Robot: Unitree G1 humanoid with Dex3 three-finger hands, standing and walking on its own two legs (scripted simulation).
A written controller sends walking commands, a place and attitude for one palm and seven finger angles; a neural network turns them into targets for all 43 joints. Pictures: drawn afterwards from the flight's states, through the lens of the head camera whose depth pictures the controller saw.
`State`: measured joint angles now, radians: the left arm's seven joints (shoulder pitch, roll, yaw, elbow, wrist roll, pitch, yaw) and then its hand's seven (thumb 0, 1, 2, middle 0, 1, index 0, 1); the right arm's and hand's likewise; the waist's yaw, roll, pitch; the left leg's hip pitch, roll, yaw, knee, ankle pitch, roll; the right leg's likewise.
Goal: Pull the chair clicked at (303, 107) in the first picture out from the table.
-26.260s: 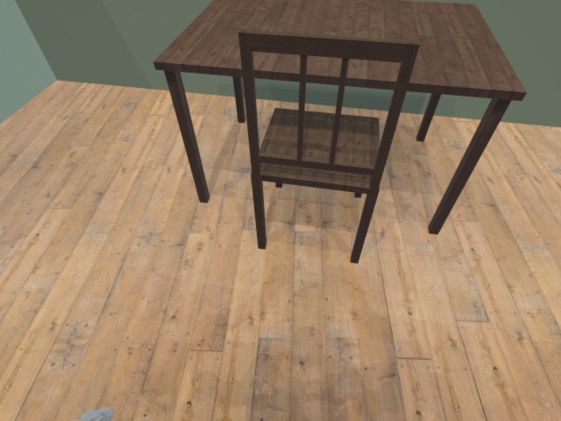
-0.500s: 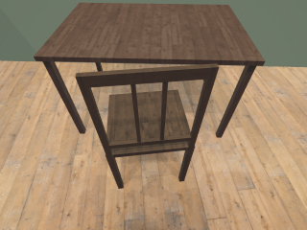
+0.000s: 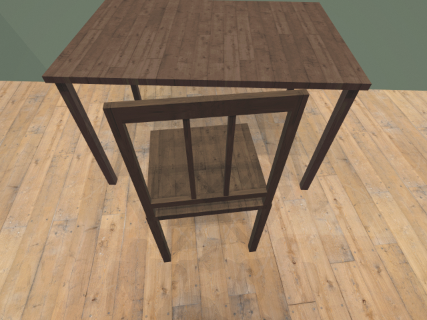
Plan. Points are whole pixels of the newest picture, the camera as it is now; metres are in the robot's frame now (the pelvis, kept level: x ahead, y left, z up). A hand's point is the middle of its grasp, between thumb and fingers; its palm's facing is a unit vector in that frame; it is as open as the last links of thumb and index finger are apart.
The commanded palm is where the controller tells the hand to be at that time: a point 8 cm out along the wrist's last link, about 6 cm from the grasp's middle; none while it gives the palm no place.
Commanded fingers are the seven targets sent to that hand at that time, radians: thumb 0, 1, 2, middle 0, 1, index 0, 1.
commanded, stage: look to check the result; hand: left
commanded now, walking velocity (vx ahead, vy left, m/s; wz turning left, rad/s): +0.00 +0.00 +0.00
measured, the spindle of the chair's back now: (190, 164) +0.51 +0.09 -0.07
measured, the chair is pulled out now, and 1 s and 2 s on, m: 0.18 0.18 0.18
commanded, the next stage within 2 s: take the last steps up to it in 0.30 s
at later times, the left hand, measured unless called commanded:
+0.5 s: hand out of the picture -0.01 +0.17 -0.18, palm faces +0.02 -0.98 -0.18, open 7.4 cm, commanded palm none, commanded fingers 0.00 0.90 0.90 -0.20 -0.30 -0.20 -0.30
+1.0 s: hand out of the picture +0.02 +0.14 -0.19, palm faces +0.01 -0.99 -0.17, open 7.4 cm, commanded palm none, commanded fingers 0.00 0.90 0.90 -0.20 -0.30 -0.20 -0.30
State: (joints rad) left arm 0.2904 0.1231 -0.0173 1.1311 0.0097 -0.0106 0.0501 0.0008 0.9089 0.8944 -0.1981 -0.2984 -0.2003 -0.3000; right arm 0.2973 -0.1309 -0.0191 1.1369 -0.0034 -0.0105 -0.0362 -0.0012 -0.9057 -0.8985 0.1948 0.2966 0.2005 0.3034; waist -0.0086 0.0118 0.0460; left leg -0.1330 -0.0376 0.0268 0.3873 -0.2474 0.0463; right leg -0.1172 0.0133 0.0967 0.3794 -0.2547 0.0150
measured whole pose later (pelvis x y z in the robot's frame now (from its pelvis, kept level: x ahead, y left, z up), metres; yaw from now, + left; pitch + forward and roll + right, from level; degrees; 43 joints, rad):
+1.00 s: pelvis +0.05 -0.02 -0.02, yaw -2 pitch +0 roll +0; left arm 0.35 0.11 0.02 1.12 0.01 -0.01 0.04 0.00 0.90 0.89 -0.20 -0.30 -0.20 -0.30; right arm 0.30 -0.14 -0.05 1.12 -0.02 -0.04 -0.05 0.00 -0.91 -0.90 0.19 0.30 0.20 0.30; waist -0.01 0.00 0.06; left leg -0.11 0.01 0.06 0.53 -0.42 0.02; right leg -0.22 0.04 0.04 0.74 -0.41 -0.04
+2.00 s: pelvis +0.06 -0.02 -0.01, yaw -1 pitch -1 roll +0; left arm 0.26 0.18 -0.02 1.00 0.02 0.00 0.04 0.00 0.91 0.89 -0.20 -0.30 -0.20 -0.30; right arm 0.24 -0.19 0.00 1.00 -0.01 0.00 0.00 0.00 -0.91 -0.90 0.19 0.30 0.20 0.30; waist 0.00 0.00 0.01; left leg -0.18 -0.02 0.05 0.49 -0.30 0.03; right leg -0.23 -0.02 -0.01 0.50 -0.26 0.01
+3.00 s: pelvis +0.06 -0.01 +0.00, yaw +0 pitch -2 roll +0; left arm 0.33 0.15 -0.02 1.11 0.02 -0.01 0.04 0.00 0.90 0.89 -0.20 -0.30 -0.20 -0.30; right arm 0.29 -0.15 0.02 1.15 0.00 -0.02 -0.02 0.00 -0.91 -0.90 0.19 0.30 0.20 0.30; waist 0.01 -0.02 0.01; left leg -0.11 -0.04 0.06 0.40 -0.26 0.05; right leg -0.16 -0.04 -0.01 0.42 -0.23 0.03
